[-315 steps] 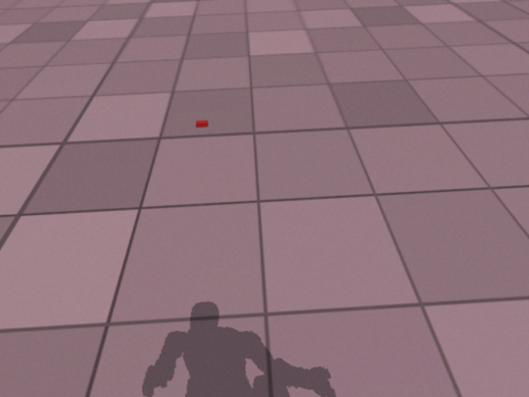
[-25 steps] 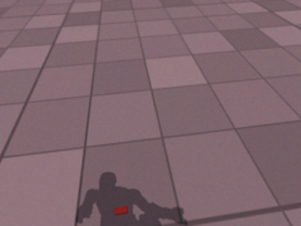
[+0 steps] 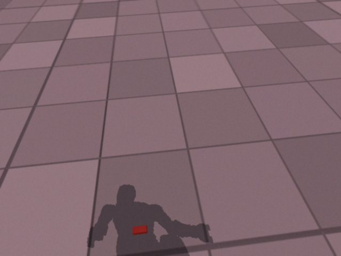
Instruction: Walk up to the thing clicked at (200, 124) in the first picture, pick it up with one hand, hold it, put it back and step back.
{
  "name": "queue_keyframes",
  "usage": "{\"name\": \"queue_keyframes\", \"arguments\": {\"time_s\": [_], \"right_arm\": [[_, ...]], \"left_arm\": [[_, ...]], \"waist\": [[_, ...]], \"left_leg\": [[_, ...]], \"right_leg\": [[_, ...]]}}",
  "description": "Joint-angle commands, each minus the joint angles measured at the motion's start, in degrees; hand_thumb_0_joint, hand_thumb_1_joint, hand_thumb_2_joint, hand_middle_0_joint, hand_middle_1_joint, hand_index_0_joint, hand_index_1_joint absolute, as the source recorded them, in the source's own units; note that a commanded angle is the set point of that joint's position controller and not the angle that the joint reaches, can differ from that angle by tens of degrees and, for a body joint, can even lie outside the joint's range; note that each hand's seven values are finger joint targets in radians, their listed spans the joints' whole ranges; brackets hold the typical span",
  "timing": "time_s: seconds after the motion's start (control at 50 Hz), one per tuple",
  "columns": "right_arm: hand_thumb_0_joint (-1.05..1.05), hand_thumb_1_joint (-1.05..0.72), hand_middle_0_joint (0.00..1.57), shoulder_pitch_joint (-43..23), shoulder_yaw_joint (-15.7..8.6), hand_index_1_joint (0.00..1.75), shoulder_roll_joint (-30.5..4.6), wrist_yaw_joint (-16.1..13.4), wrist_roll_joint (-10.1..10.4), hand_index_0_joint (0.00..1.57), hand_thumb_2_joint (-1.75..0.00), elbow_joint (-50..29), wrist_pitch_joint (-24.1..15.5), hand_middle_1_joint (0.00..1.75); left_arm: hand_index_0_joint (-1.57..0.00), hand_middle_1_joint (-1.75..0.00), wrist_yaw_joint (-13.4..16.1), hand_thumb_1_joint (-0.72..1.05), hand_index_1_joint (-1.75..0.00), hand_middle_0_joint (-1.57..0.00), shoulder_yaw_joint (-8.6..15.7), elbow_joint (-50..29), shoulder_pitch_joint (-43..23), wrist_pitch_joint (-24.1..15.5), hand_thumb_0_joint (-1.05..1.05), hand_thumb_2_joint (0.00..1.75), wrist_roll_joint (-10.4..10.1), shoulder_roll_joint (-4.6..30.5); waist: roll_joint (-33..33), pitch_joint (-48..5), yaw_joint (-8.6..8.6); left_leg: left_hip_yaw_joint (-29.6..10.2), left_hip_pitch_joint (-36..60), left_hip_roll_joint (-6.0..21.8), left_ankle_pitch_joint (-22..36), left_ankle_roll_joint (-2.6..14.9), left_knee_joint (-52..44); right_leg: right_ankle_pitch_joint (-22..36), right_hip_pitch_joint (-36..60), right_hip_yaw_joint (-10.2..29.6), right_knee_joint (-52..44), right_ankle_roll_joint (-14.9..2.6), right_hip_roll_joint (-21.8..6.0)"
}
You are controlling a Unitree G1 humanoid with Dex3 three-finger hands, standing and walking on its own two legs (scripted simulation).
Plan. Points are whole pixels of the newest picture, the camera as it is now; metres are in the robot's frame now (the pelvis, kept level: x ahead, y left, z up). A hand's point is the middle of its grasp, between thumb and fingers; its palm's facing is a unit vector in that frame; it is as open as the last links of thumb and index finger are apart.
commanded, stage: walk up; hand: left
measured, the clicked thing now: (139, 230) +0.41 +0.21 -0.76
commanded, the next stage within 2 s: none
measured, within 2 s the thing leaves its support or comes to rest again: neither
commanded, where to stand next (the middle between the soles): +0.06 -0.02 m, yaw +0 degrees
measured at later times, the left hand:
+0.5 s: hand out of the picture -0.03 +0.26 -0.14, palm faces +0.11 -0.90 -0.41, open 7.4 cm
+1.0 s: hand out of the picture +0.05 +0.26 -0.16, palm faces +0.02 -0.92 -0.39, open 7.4 cm
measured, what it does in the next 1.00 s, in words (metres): steps on the spot: left foot, then right foot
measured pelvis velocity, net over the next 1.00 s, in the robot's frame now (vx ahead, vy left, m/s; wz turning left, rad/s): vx -0.05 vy -0.01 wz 0.07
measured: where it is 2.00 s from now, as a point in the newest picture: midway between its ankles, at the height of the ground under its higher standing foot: outside the picture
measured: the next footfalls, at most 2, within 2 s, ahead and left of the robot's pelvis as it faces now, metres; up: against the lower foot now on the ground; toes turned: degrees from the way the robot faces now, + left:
left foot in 0.54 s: -0.06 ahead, +0.12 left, +0.00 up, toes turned +7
right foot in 0.82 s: +0.09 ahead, -0.12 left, +0.00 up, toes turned +4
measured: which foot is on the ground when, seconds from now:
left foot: down 0.00-0.18, up 0.20-0.52, down 0.54-1.00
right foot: down 0.00-0.56, up 0.58-0.80, down 0.82-1.00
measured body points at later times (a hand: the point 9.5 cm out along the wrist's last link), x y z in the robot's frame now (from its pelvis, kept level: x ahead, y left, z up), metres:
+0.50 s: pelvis -0.06 -0.02 -0.01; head -0.02 -0.04 +0.44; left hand -0.04 +0.30 -0.11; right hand +0.04 -0.33 -0.15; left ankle -0.12 +0.12 -0.72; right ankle -0.05 -0.13 -0.74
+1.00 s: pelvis -0.05 -0.01 -0.02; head +0.00 -0.01 +0.42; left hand +0.05 +0.30 -0.14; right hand +0.08 -0.31 -0.15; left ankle -0.10 +0.12 -0.71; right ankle +0.05 -0.13 -0.74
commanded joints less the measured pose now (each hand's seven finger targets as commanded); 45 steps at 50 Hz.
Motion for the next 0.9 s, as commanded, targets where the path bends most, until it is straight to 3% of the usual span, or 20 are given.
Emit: {"name": "queue_keyframes", "arguments": {"time_s": [0.0, 0.1, 0.14, 0.16, 0.18, 0.2, 0.26, 0.34, 0.42, 0.5, 0.52, 0.54, 0.56, 0.58, 0.62, 0.74, 0.78, 0.8, 0.84, 0.88], "right_arm": [[0.00, -0.90, 0.20, -0.02, -4.33, 0.30, -16.08, -1.16, 0.33, 0.20, -0.90, -5.34, 0.27, 0.30], [0.00, -0.90, 0.20, -6.09, -5.83, 0.30, -16.97, -1.29, -1.12, 0.20, -0.90, -11.78, 1.92, 0.30], [0.00, -0.90, 0.20, -7.72, -5.41, 0.30, -13.67, -1.24, -0.83, 0.20, -0.90, -14.02, 2.94, 0.30], [0.00, -0.90, 0.20, -6.85, -4.56, 0.30, -9.50, -1.40, -0.62, 0.20, -0.90, -14.84, 3.34, 0.30], [0.00, -0.90, 0.20, -3.52, -4.52, 0.30, -9.65, -2.03, -0.97, 0.20, -0.90, -15.25, 3.80, 0.30], [0.00, -0.90, 0.20, -0.70, -5.33, 0.30, -11.49, -2.13, -1.04, 0.20, -0.90, -14.78, 4.11, 0.30], [0.00, -0.90, 0.20, 6.45, -6.41, 0.30, -13.50, -1.33, -0.24, 0.20, -0.90, -13.83, 3.67, 0.30], [0.00, -0.90, 0.20, 2.46, -5.74, 0.30, -14.09, 0.29, -2.18, 0.20, -0.90, -15.43, 2.22, 0.30], [0.00, -0.90, 0.20, -0.17, -5.63, 0.30, -14.48, 1.91, -2.94, 0.20, -0.90, -17.24, 0.38, 0.30], [0.00, -0.90, 0.20, 15.01, -6.09, 0.30, -11.58, 1.67, -2.09, 0.20, -0.90, -11.72, -1.54, 0.30], [0.00, -0.90, 0.20, 18.91, -6.76, 0.30, -13.08, 0.90, -2.60, 0.20, -0.90, -10.68, -2.10, 0.30], [0.00, -0.90, 0.20, 17.94, -7.45, 0.30, -17.44, 0.19, -3.64, 0.20, -0.90, -12.13, -2.59, 0.30], [0.00, -0.90, 0.20, 15.98, -8.29, 0.30, -23.47, -0.01, -2.87, 0.20, -0.90, -14.14, -2.73, 0.30], [0.00, -0.90, 0.20, 12.93, -7.74, 0.30, -20.85, -0.08, -1.82, 0.20, -0.90, -14.80, -2.83, 0.30], [0.00, -0.90, 0.20, 10.20, -5.77, 0.30, -16.65, -0.74, -2.03, 0.20, -0.90, -15.85, -3.55, 0.30], [0.00, -0.90, 0.20, 5.65, -4.59, 0.30, -14.90, -1.15, -0.50, 0.20, -0.90, -17.62, -1.73, 0.30], [0.00, -0.90, 0.20, 5.85, -4.24, 0.30, -13.68, -1.38, 0.73, 0.20, -0.90, -17.59, -0.29, 0.30], [0.00, -0.90, 0.20, 6.71, -3.81, 0.30, -12.11, -1.50, 1.40, 0.20, -0.90, -18.05, 0.13, 0.30], [0.00, -0.90, 0.20, 9.52, -4.24, 0.30, -12.05, -2.23, 1.09, 0.20, -0.90, -16.62, 2.12, 0.30], [0.00, -0.90, 0.20, 9.72, -4.51, 0.30, -12.60, -2.11, 0.85, 0.20, -0.90, -15.65, 2.44, 0.30]], "left_arm": [[-0.20, -0.30, 0.84, 0.90, -0.30, -0.20, 2.83, -6.30, 0.84, 0.39, 0.00, 0.90, 0.01, 12.31], [-0.20, -0.30, 0.37, 0.90, -0.30, -0.20, 3.94, -6.93, 9.87, 2.02, 0.00, 0.90, 0.74, 11.54], [-0.20, -0.30, 0.40, 0.90, -0.30, -0.20, 4.69, -7.84, 11.69, 1.73, 0.00, 0.90, 1.21, 14.01], [-0.20, -0.30, 0.59, 0.90, -0.30, -0.20, 5.82, -10.06, 7.61, 1.17, 0.00, 0.90, 1.93, 18.84], [-0.20, -0.30, 0.88, 0.90, -0.30, -0.20, 6.28, -13.77, 3.02, 0.62, 0.00, 0.90, 2.98, 21.97], [-0.20, -0.30, 1.32, 0.90, -0.30, -0.20, 6.12, -15.00, 0.31, 0.20, 0.00, 0.90, 2.98, 21.35], [-0.20, -0.30, 2.41, 0.90, -0.30, -0.20, 5.83, -16.24, -2.50, -1.25, 0.00, 0.90, 3.06, 16.45], [-0.20, -0.30, 2.31, 0.90, -0.30, -0.20, 6.10, -15.62, 7.71, -3.44, 0.00, 0.90, 3.49, 15.29], [-0.20, -0.30, 0.71, 0.90, -0.30, -0.20, 7.87, -15.37, 15.69, -3.90, 0.00, 0.90, 3.14, 19.60], [-0.20, -0.30, -0.64, 0.90, -0.30, -0.20, 6.29, -18.73, 6.54, -2.96, 0.00, 0.90, 2.57, 16.82], [-0.20, -0.30, -0.56, 0.90, -0.30, -0.20, 4.73, -19.81, 6.16, -2.81, 0.00, 0.90, 2.43, 12.27], [-0.20, -0.30, -0.61, 0.90, -0.30, -0.20, 2.97, -21.32, 6.00, -2.66, 0.00, 0.90, 1.76, 7.06], [-0.20, -0.30, 0.09, 0.90, -0.30, -0.20, 4.47, -20.83, 4.00, -2.59, 0.00, 0.90, 2.31, 12.45], [-0.20, -0.30, 0.19, 0.90, -0.30, -0.20, 4.79, -19.47, 3.63, -3.04, 0.00, 0.90, 1.82, 14.55], [-0.20, -0.30, -0.07, 0.90, -0.30, -0.20, 4.27, -16.75, 9.50, -3.32, 0.00, 0.90, 0.97, 13.04], [-0.20, -0.30, 0.30, 0.90, -0.30, -0.20, 3.53, -13.75, 10.72, -3.25, 0.00, 0.90, 0.42, 11.29], [-0.20, -0.30, 0.90, 0.90, -0.30, -0.20, 3.82, -13.40, 10.20, -3.45, 0.00, 0.90, 0.80, 13.73], [-0.20, -0.30, 1.20, 0.90, -0.30, -0.20, 4.49, -13.76, 10.52, -3.66, 0.00, 0.90, 1.12, 16.94], [-0.20, -0.30, 1.50, 0.90, -0.30, -0.20, 4.41, -15.57, 7.32, -3.55, 0.00, 0.90, 0.63, 20.00], [-0.20, -0.30, 1.94, 0.90, -0.30, -0.20, 3.98, -16.10, 4.88, -3.21, 0.00, 0.90, 1.26, 18.23]], "waist": [[4.18, -12.42, -0.54], [11.68, -10.68, 2.89], [0.01, -6.06, 4.75], [-13.42, -1.23, 4.15], [-13.61, -1.24, 3.16], [-10.69, -2.53, 1.21], [-4.88, -9.25, -1.84], [-8.39, -10.05, 4.90], [-10.74, -1.62, 7.21], [-7.27, -5.10, -2.51], [0.96, -7.25, -4.73], [13.08, -5.09, -4.15], [9.94, -1.24, -4.92], [5.38, 2.78, -3.50], [5.49, 1.71, -0.34], [10.48, -0.08, 1.17], [6.28, -1.50, 1.50], [-1.40, -3.56, 1.62], [-12.13, -7.25, 0.75], [-8.27, -7.00, 0.36]], "left_leg": [[-8.29, 5.78, 9.60, 22.55, 6.22, 0.62], [-12.63, -8.65, 14.93, 6.91, 12.35, 0.56], [-6.53, -10.11, 4.30, 0.47, 6.37, 16.77], [-3.61, -15.33, -8.18, -20.77, 2.19, 29.91], [-9.74, -14.38, -8.11, -29.21, 1.44, 40.31], [-12.84, -12.62, -7.44, -28.51, 1.75, 48.19], [-13.23, -14.87, -7.16, -18.49, 0.47, 53.15], [-10.49, -22.09, -2.86, -18.95, -0.24, 34.68], [-5.47, -19.30, -2.10, -27.10, 1.13, 20.04], [3.07, 10.37, -4.73, -8.65, 2.81, -0.89], [-1.84, 20.22, -2.38, -7.74, 3.21, -3.56], [-26.20, 22.63, 11.81, -21.63, 7.73, -9.95], [-35.42, 11.31, 20.78, -27.79, 15.13, -10.04], [-31.43, 7.44, 20.26, -19.80, 17.04, -9.60], [-17.84, 12.37, 13.52, 0.43, 13.31, -3.53], [-4.67, -1.11, 9.24, 25.35, 8.75, 8.98], [-2.98, -3.28, 5.33, 17.52, 5.32, 15.16], [-1.24, -6.05, 2.47, 7.55, 3.63, 20.72], [-3.30, -2.77, -3.07, -29.22, 2.31, 36.26], [-6.96, -4.84, -1.99, -30.00, 2.84, 39.77]], "right_leg": [[12.69, -1.42, 0.71, 9.13, -3.13, -1.19], [-11.29, -0.85, 1.09, 22.79, -4.88, 0.73], [1.23, -7.44, 10.79, 4.84, -8.12, -7.93], [12.17, -11.25, 23.84, -6.86, -11.37, -17.61], [18.93, -16.52, 27.17, -6.75, -17.96, -22.98], [21.19, -18.97, 25.31, -5.07, -18.65, -22.37], [18.13, -4.87, 13.43, 1.22, -12.67, -13.26], [-19.27, 12.69, 18.44, -4.59, -12.57, -14.18], [-21.45, 9.62, 19.73, -7.55, -14.79, -16.41], [-8.89, -8.44, 3.57, 2.13, -9.28, -7.80], [-8.49, -16.45, -0.90, 13.09, -6.48, -4.59], [-18.33, -30.87, -3.63, 26.31, -2.90, 1.74], [-19.60, -30.67, 4.53, 29.37, -2.46, 0.59], [-16.43, -27.77, 6.81, 32.60, -2.89, -0.76], [-13.55, -27.55, 8.66, 29.89, -2.64, 0.15], [1.27, -5.13, -0.16, 12.81, -2.54, 2.32], [17.84, -0.77, 1.60, 6.49, -3.88, 1.91], [31.82, 1.99, 8.98, 5.88, -5.86, -4.20], [30.11, -5.70, 29.93, -1.20, -17.91, -19.02], [22.86, -6.44, 24.27, 0.45, -16.24, -15.19]]}}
